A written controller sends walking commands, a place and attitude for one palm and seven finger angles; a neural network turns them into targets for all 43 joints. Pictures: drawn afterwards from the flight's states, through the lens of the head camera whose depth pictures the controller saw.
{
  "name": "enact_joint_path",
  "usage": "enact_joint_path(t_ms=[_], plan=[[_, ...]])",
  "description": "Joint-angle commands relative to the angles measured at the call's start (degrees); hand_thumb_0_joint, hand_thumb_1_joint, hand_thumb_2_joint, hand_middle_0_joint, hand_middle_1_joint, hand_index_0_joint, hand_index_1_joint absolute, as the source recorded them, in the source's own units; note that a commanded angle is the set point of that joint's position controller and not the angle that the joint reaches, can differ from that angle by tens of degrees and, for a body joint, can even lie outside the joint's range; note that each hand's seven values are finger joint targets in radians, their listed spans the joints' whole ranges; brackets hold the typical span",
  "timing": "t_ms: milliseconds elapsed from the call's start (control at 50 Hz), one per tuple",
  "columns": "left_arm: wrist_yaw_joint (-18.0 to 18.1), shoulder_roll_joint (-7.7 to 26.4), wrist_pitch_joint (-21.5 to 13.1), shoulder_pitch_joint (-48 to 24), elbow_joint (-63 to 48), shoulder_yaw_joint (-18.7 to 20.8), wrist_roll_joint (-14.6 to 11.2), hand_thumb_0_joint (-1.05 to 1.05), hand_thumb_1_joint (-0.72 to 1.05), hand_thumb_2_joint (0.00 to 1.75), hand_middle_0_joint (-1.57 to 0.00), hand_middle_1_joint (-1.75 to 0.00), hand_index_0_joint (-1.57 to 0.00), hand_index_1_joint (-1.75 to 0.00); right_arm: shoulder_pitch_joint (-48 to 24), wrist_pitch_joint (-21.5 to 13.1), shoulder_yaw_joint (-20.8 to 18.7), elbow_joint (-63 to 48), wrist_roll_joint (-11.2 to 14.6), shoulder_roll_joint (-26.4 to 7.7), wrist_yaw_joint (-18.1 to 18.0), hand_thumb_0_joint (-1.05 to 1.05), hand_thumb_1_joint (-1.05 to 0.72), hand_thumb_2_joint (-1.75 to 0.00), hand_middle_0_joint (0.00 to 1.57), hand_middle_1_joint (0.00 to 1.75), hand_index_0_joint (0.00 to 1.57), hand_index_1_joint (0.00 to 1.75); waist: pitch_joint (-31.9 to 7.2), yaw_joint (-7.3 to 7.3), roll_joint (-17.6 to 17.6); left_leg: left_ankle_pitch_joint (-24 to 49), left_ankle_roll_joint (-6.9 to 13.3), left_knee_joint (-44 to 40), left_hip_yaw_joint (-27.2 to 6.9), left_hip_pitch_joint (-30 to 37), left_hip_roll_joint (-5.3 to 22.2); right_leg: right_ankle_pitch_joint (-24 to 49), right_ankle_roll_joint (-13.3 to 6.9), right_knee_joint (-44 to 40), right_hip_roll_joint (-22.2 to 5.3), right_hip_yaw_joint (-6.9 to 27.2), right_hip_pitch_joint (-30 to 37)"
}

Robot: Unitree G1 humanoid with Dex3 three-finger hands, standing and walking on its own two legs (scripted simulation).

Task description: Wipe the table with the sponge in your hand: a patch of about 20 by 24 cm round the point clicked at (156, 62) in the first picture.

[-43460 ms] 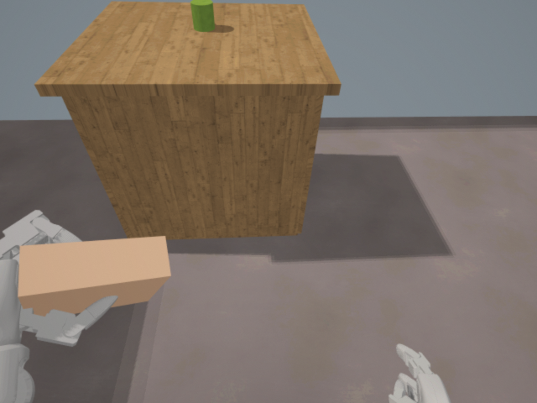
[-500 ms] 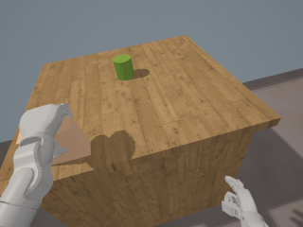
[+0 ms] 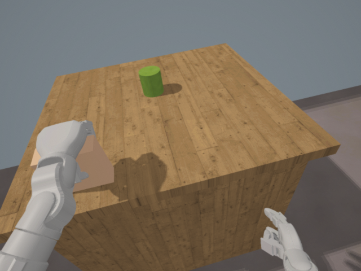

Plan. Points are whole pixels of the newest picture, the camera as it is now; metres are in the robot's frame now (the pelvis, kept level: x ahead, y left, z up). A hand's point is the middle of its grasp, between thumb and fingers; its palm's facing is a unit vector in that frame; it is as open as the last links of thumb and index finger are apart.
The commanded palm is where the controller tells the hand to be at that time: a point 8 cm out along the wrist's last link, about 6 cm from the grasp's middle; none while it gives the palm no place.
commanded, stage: wipe forward along the first lane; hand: left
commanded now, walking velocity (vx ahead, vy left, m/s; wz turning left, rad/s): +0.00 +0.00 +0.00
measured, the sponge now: (82, 172) +0.28 +0.29 +0.09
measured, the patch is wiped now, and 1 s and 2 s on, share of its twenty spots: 0.15 0.40 0.60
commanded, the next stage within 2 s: slide across to the middle lane in 1.30 s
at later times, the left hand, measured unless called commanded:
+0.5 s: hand (80, 140) +0.33 +0.30 +0.15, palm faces +0.00 +0.00 -1.00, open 9.1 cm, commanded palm +0.30 +0.30 +0.17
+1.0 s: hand (78, 127) +0.37 +0.33 +0.15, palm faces -0.07 +0.03 -1.00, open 9.1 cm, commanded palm +0.36 +0.32 +0.17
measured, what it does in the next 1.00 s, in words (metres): stands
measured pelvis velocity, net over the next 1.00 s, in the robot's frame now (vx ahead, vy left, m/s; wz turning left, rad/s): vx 0.00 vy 0.00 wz -0.01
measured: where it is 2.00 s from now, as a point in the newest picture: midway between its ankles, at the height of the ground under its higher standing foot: outside the picture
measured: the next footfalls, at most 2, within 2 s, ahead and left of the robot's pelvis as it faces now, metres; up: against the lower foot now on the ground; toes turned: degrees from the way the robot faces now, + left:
none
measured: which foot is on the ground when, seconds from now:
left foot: down 0.00-1.00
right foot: down 0.00-1.00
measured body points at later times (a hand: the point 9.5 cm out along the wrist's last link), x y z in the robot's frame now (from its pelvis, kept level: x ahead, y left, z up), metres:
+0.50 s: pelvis +0.00 -0.02 +0.00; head -0.01 -0.07 +0.44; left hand +0.32 +0.29 +0.20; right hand +0.19 -0.26 -0.11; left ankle +0.04 +0.12 -0.74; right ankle +0.00 -0.09 -0.74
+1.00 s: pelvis +0.00 +0.00 -0.01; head +0.00 -0.04 +0.44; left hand +0.37 +0.32 +0.20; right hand +0.13 -0.27 -0.13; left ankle +0.04 +0.12 -0.74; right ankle +0.00 -0.09 -0.74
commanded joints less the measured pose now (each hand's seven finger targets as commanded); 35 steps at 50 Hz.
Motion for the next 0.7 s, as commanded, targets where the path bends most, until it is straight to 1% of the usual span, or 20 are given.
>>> enact_joint_path(t_ms=[0,20,60,80,120,140,180,220,240,280,320,360,400,420,440,480,520,580,620,680], plan=[[0.06,9.34,-1.35,-13.34,-1.76,4.70,-0.05,0.00,0.10,1.30,-1.20,-1.60,-1.20,-1.60,-10.57,-2.51,-2.21,-9.42,0.17,-5.92,-0.78,0.00,-0.90,-0.90,0.20,0.30,0.20,0.30,-7.23,-1.60,-8.58,4.09,1.65,-2.23,0.05,3.87,-0.73,5.81,-0.26,-6.11,-0.22,2.31,-0.67],[0.05,11.84,-1.39,-11.95,-0.87,7.09,0.26,0.00,0.10,1.30,-1.20,-1.60,-1.20,-1.60,-11.08,-2.75,-2.25,-9.62,0.19,-6.09,-0.98,0.00,-0.90,-0.90,0.20,0.30,0.20,0.30,-7.28,-1.15,-8.01,3.43,1.76,-2.08,-0.03,4.05,-0.66,5.07,-0.62,-6.20,-0.03,3.70,-0.92],[-0.25,11.56,-2.00,-12.90,2.17,6.90,0.16,0.00,0.10,1.30,-1.20,-1.60,-1.20,-1.60,-9.64,-2.51,-2.26,-9.17,0.15,-6.23,-1.14,0.00,-0.90,-0.90,0.20,0.30,0.20,0.30,-6.94,-1.70,-9.86,3.89,1.77,-1.55,0.42,2.98,-0.83,5.96,-0.14,-6.14,-0.35,2.87,-0.75],[-0.65,9.43,-2.40,-14.43,2.82,4.69,-0.21,0.00,0.10,1.30,-1.20,-1.60,-1.20,-1.60,-9.63,-2.29,-2.22,-9.30,0.18,-6.25,-1.19,0.00,-0.90,-0.90,0.20,0.30,0.20,0.30,-5.54,-2.35,-9.79,3.25,1.78,-1.50,0.64,2.70,-0.93,5.93,0.05,-6.54,-0.38,2.61,-1.59],[-0.49,12.86,-3.46,-14.71,3.13,7.54,0.46,0.00,0.10,1.30,-1.20,-1.60,-1.20,-1.60,-9.56,-2.51,-2.43,-9.47,0.32,-6.57,-1.22,0.00,-0.90,-0.90,0.20,0.30,0.20,0.30,-5.61,-1.88,-8.07,2.39,1.78,-1.60,0.25,2.86,-0.91,4.39,-0.44,-6.58,-0.11,3.76,-2.00],[-0.71,9.81,-3.62,-14.99,3.89,4.97,0.12,0.00,0.10,1.30,-1.20,-1.60,-1.20,-1.60,-8.77,-2.58,-2.43,-9.99,0.22,-6.33,-1.30,0.00,-0.90,-0.90,0.20,0.30,0.20,0.30,-6.38,-2.14,-8.83,2.87,1.98,-1.22,0.63,2.38,-1.23,5.24,-0.17,-6.37,-0.47,2.82,-1.30],[-0.70,10.51,-4.32,-14.84,6.45,5.62,0.06,0.00,0.10,1.30,-1.20,-1.60,-1.20,-1.60,-7.60,-2.17,-2.84,-9.20,0.22,-6.81,-1.26,0.00,-0.90,-0.90,0.20,0.30,0.20,0.30,-5.87,-2.60,-9.18,3.27,1.98,-0.84,0.68,2.11,-1.18,6.82,0.01,-6.46,-0.40,2.88,-1.46],[-0.59,14.30,-4.95,-13.88,7.48,8.84,0.27,0.00,0.10,1.30,-1.20,-1.60,-1.20,-1.60,-7.47,-2.15,-3.11,-9.17,0.27,-7.25,-1.31,0.00,-0.90,-0.90,0.20,0.30,0.20,0.30,-5.85,-2.20,-8.88,2.80,2.06,-0.41,0.67,1.79,-1.18,6.64,-0.11,-6.38,-0.40,4.23,-1.48],[-0.80,12.12,-5.12,-15.50,8.57,6.70,0.11,0.00,0.10,1.30,-1.20,-1.60,-1.20,-1.60,-6.59,-2.07,-3.12,-9.50,0.15,-7.20,-1.48,0.00,-0.90,-0.90,0.20,0.30,0.20,0.30,-6.25,-2.69,-10.30,3.08,2.18,0.15,1.16,1.03,-1.46,7.88,0.17,-6.08,-0.71,3.63,-0.90],[-1.03,12.00,-5.72,-16.29,11.08,6.37,-0.01,0.00,0.10,1.30,-1.20,-1.60,-1.20,-1.60,-5.79,-1.68,-3.41,-8.87,0.34,-7.55,-1.57,0.00,-0.90,-0.90,0.20,0.30,0.20,0.30,-4.90,-3.33,-10.40,2.14,2.22,0.13,1.24,0.48,-1.37,6.92,0.51,-6.63,-0.66,3.60,-2.15],[-0.81,16.23,-6.57,-16.28,11.53,9.77,0.29,0.00,0.10,1.30,-1.20,-1.60,-1.20,-1.60,-5.33,-1.74,-3.70,-8.84,0.30,-8.09,-1.66,0.00,-0.90,-0.90,0.20,0.30,0.20,0.30,-6.06,-2.89,-9.40,2.66,2.27,0.77,1.08,0.43,-1.44,8.35,0.15,-6.16,-0.67,4.98,-1.52],[-1.03,14.66,-6.79,-15.92,14.81,8.55,0.25,0.00,0.10,1.30,-1.20,-1.60,-1.20,-1.60,-3.64,-1.41,-3.93,-8.60,0.32,-8.10,-1.71,0.00,-0.90,-0.90,0.20,0.30,0.20,0.30,-5.87,-3.44,-12.02,2.87,2.39,1.41,1.50,-0.73,-1.54,9.50,0.68,-5.80,-0.84,4.33,-1.49],[-1.46,15.43,-7.38,-17.74,16.83,8.42,0.17,0.00,0.10,1.30,-1.20,-1.60,-1.20,-1.60,-3.15,-0.82,-4.11,-8.26,0.45,-8.57,-1.87,0.00,-0.90,-0.90,0.20,0.30,0.20,0.30,-4.40,-4.00,-11.43,1.65,2.45,1.61,1.58,-1.67,-1.61,8.37,0.86,-6.21,-0.83,4.77,-2.56],[-1.48,17.71,-7.90,-18.92,17.36,9.90,0.38,0.00,0.10,1.30,-1.20,-1.60,-1.20,-1.60,-3.07,-1.00,-4.16,-8.33,0.54,-8.73,-1.95,0.00,-0.90,-0.90,0.20,0.30,0.20,0.30,-4.31,-4.04,-10.80,0.85,2.49,1.53,1.27,-1.84,-1.56,6.71,0.63,-6.58,-0.77,5.47,-3.10],[-1.64,15.70,-8.00,-19.98,19.05,7.84,0.68,0.00,0.10,1.30,-1.20,-1.60,-1.20,-1.60,-2.22,-0.94,-4.14,-8.51,0.45,-8.74,-2.03,0.00,-0.90,-0.90,0.20,0.30,0.20,0.30,-4.59,-4.35,-11.09,1.02,2.55,1.79,1.49,-2.45,-1.73,7.20,0.71,-6.21,-0.87,4.85,-2.92],[-1.77,16.31,-8.49,-19.12,21.84,8.34,0.58,0.00,0.10,1.30,-1.20,-1.60,-1.20,-1.60,-1.33,-0.48,-4.46,-8.10,0.58,-9.00,-2.12,0.00,-0.90,-0.90,0.20,0.30,0.20,0.30,-4.45,-4.41,-11.04,0.41,2.57,2.17,1.48,-3.05,-1.66,6.70,0.87,-6.26,-0.86,5.03,-3.39],[-1.90,19.94,-9.64,-19.92,23.67,11.11,0.94,0.00,0.10,1.30,-1.20,-1.60,-1.20,-1.60,-0.56,-0.34,-4.69,-7.89,0.58,-9.47,-2.08,0.00,-0.90,-0.90,0.20,0.30,0.20,0.30,-5.62,-4.21,-10.61,0.83,2.53,2.55,1.23,-3.82,-1.62,7.84,0.62,-5.78,-0.92,6.11,-2.74],[-2.27,17.31,-10.77,-21.14,26.51,8.51,1.00,0.00,0.10,1.30,-1.20,-1.60,-1.20,-1.60,0.98,0.25,-4.94,-8.03,0.70,-9.54,-2.00,0.00,-0.90,-0.90,0.20,0.30,0.20,0.30,-5.83,-5.09,-10.88,0.39,2.61,3.26,1.64,-4.83,-1.62,8.38,0.92,-5.43,-1.10,5.70,-3.34],[-2.22,21.13,-11.96,-21.40,26.70,11.65,1.17,0.00,0.10,1.30,-1.20,-1.60,-1.20,-1.60,1.40,0.55,-5.15,-8.05,0.65,-9.91,-2.01,0.00,-0.90,-0.90,0.20,0.30,0.20,0.30,-7.58,-4.59,-10.53,1.15,2.69,3.61,1.30,-5.08,-1.69,9.76,0.70,-4.87,-1.06,6.50,-2.27],[-2.17,20.42,-13.01,-23.37,30.01,10.52,1.15,0.00,0.10,1.30,-1.20,-1.60,-1.20,-1.60,2.78,1.15,-5.33,-7.95,0.69,-9.96,-2.15,0.00,-0.90,-0.90,0.20,0.30,0.20,0.30,-6.18,-5.40,-12.37,-0.24,2.79,4.03,1.66,-6.66,-1.65,8.52,1.16,-5.13,-1.33,6.53,-3.24]])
